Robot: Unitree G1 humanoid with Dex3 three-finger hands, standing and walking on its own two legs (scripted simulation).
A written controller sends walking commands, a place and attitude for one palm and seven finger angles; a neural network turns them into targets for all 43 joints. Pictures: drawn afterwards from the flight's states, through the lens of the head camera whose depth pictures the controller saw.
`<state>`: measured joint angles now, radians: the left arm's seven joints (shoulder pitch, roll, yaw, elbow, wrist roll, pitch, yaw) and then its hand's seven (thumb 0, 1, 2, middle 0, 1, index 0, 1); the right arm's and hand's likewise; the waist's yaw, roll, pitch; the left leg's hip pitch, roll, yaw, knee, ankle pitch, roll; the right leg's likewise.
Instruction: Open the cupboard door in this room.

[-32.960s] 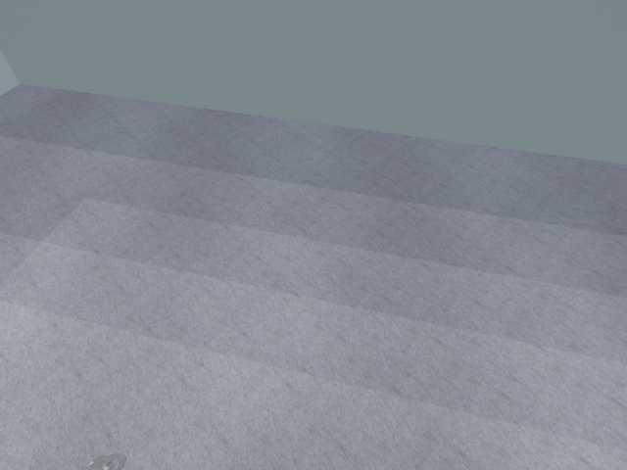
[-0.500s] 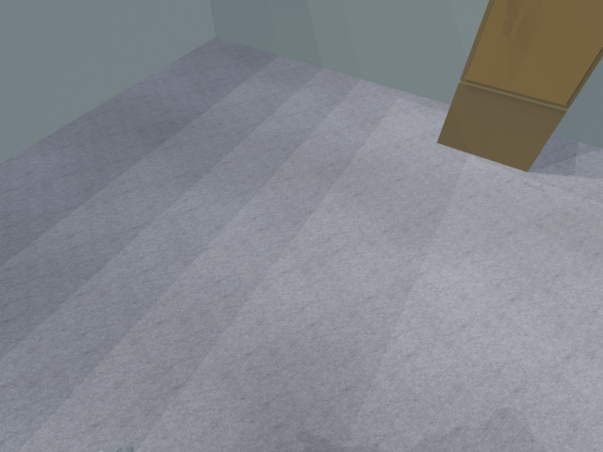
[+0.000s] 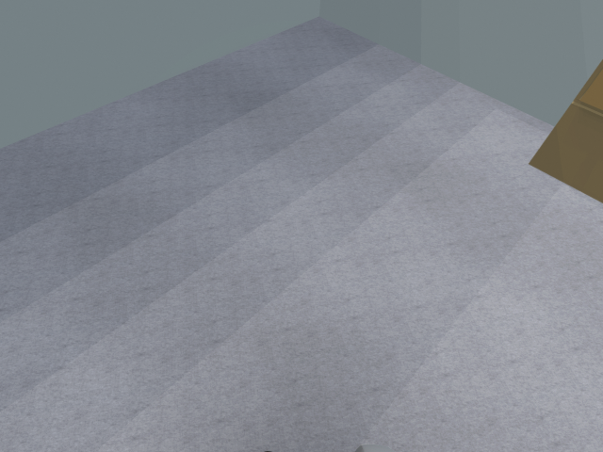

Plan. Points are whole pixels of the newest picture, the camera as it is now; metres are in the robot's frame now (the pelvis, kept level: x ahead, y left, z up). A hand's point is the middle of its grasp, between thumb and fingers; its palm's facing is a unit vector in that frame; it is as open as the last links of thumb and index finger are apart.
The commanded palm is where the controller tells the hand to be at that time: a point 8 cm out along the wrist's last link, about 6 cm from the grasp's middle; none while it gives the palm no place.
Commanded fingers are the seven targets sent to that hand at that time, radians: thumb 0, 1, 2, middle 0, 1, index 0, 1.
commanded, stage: turn or walk to find it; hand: left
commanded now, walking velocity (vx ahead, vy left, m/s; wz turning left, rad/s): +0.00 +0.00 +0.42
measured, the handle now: out of the picture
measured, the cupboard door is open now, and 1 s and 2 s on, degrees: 0 0 0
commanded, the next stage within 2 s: none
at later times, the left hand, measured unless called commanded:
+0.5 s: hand out of the picture -0.07 +0.14 -0.17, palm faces +0.31 -0.92 -0.25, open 7.4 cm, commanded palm none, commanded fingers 0.00 0.90 0.90 -0.20 -0.30 -0.20 -0.30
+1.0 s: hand out of the picture -0.08 +0.17 -0.17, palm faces +0.48 -0.83 -0.29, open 7.4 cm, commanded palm none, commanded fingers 0.00 0.90 0.90 -0.20 -0.30 -0.20 -0.30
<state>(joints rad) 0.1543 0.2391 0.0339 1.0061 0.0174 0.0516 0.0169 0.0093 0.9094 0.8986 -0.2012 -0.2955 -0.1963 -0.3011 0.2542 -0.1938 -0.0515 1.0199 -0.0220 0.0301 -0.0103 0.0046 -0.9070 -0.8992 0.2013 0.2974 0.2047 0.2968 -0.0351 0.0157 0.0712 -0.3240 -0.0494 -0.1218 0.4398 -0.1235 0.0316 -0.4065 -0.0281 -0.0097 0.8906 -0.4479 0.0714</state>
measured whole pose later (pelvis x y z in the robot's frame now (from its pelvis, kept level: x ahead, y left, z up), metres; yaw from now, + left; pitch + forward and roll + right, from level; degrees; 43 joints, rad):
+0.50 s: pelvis -0.03 -0.05 +0.00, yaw +17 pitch +0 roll +2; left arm 0.28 0.18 0.02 0.99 0.04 -0.01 0.02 0.01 0.91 0.90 -0.21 -0.30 -0.20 -0.30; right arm 0.14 -0.25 -0.06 1.01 -0.01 0.07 0.00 0.01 -0.91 -0.90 0.19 0.30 0.20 0.30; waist 0.03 0.00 0.09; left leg -0.32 0.02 0.00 0.83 -0.48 -0.05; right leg -0.23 -0.12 -0.21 0.54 -0.31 -0.02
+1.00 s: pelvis -0.05 -0.05 -0.01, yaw +29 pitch -1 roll +1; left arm 0.17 0.23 0.04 0.95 0.01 0.01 0.02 0.01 0.91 0.90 -0.20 -0.30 -0.20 -0.30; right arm 0.19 -0.22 -0.06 0.99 -0.02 0.04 -0.01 0.00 -0.91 -0.90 0.20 0.30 0.20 0.30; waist -0.01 0.02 0.07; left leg -0.27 -0.04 -0.10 0.57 -0.29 -0.01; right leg -0.27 -0.04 -0.07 0.57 -0.30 0.06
